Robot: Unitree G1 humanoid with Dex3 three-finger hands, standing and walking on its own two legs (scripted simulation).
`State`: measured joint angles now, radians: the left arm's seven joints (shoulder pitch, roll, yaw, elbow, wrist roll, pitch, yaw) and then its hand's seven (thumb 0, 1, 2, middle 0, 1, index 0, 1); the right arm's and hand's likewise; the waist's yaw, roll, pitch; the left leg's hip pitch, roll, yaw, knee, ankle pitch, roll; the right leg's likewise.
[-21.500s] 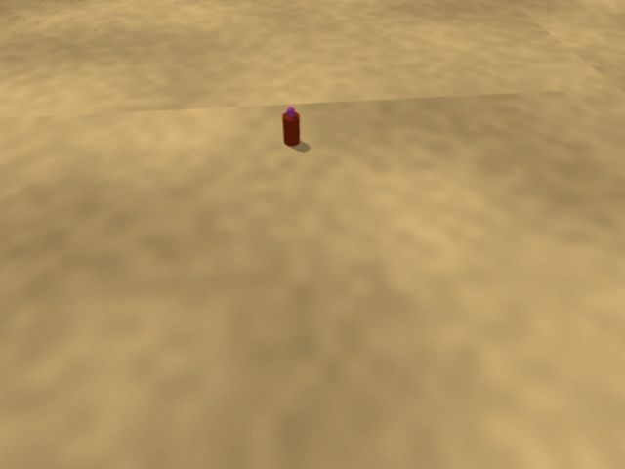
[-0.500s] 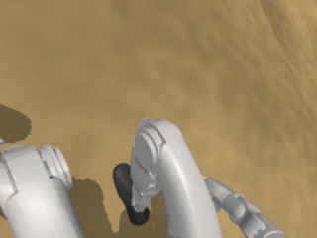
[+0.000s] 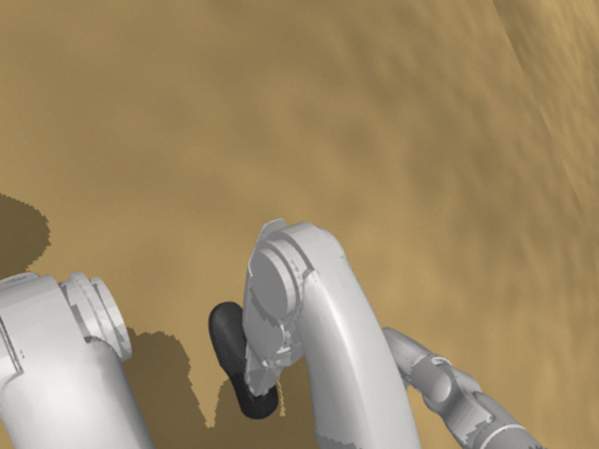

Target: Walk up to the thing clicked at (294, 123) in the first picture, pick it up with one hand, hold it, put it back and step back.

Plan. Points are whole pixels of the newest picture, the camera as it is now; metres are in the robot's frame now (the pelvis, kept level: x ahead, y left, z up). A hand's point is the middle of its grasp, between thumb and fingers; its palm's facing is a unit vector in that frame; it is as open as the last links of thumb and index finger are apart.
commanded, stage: close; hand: left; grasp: from the side
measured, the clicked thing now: out of the picture +0.46 +0.28 -0.18
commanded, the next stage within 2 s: settle in 0.18 s
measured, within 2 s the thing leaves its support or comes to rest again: leaves its support in 0.66 s
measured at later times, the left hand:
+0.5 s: hand out of the picture +0.45 +0.28 -0.16, palm faces +0.31 -0.95 -0.03, open 11.5 cm
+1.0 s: hand out of the picture +0.42 +0.31 -0.07, palm faces +0.28 -0.96 -0.09, open 11.6 cm
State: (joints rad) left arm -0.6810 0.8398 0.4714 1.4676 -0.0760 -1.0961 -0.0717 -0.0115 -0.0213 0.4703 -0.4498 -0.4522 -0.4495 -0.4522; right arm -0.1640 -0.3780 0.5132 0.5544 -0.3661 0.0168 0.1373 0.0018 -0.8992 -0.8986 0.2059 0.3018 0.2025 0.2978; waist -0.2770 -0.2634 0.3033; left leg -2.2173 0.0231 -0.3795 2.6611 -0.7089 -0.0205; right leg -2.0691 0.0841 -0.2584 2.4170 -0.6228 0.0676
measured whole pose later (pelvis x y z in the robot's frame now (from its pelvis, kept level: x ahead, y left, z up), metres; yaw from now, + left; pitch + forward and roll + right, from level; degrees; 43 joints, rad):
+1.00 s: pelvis +0.01 +0.00 +0.03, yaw +3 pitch +22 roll -14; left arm -0.57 0.65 0.36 0.96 -0.09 -0.73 -0.07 -0.02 -0.53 1.01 -0.60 -0.96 -0.61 -0.97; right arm -0.01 -0.32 0.29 0.63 -0.23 0.06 0.13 0.00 -0.93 -0.91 0.21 0.30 0.20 0.30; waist -0.19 -0.12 0.11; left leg -2.24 0.02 -0.28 2.52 -0.70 -0.01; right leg -2.10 0.04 -0.20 2.35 -0.66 0.04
